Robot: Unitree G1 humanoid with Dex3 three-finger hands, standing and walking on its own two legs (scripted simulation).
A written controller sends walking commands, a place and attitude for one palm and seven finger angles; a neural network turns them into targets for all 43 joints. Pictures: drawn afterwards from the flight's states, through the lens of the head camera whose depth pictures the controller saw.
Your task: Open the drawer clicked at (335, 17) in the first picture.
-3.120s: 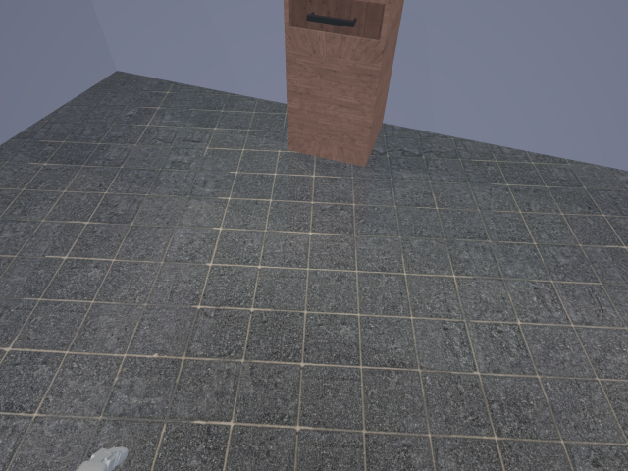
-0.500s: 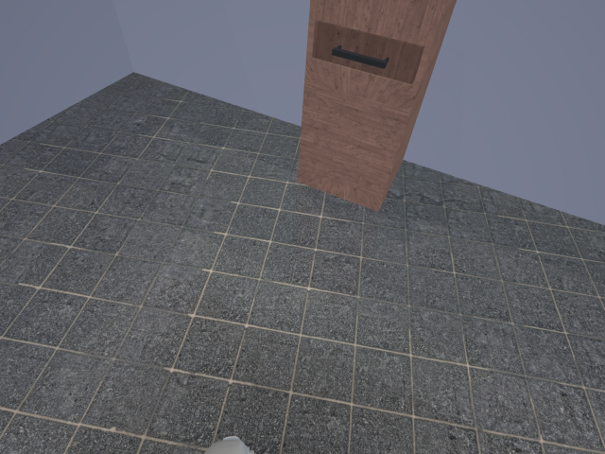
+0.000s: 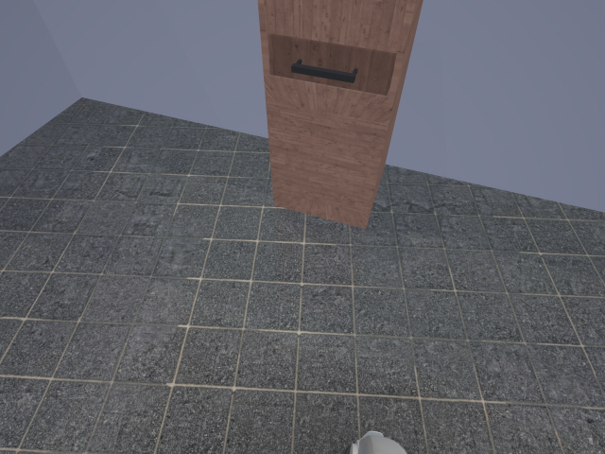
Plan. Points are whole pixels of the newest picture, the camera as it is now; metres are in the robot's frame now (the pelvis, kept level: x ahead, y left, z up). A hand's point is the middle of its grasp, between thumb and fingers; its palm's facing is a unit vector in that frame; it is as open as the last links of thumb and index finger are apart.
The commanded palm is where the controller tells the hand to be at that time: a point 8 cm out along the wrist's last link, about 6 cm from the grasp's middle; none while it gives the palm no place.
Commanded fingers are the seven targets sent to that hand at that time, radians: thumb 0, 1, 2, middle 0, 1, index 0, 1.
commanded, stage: walk to a spot facing it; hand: left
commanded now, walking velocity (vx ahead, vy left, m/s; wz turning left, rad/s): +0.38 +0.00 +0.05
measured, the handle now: (324, 69) +1.14 -0.05 -0.07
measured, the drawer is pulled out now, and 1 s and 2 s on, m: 0.00 0.00 0.00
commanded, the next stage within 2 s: turn to face it in 0.42 s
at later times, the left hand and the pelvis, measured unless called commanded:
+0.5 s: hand out of the picture +0.15 +0.16 -0.19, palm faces +0.23 -0.96 -0.14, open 7.3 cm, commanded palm none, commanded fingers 0.00 0.90 0.90 -0.20 -0.30 -0.20 -0.30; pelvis +0.22 +0.00 -0.01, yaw +9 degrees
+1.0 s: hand (202, 304) +0.41 +0.20 -0.17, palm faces +0.01 -0.96 -0.27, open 7.4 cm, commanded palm none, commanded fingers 0.00 0.90 0.90 -0.20 -0.30 -0.20 -0.30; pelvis +0.34 +0.00 -0.02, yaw -4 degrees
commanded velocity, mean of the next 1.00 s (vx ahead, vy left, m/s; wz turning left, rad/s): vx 0.15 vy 0.00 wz -0.13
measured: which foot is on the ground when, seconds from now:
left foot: down 0.00-0.06, up 0.08-0.50, down 0.52-0.98, up 1.00-1.00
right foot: up 0.00-0.04, down 0.06-0.52, up 0.54-0.96, down 0.98-1.00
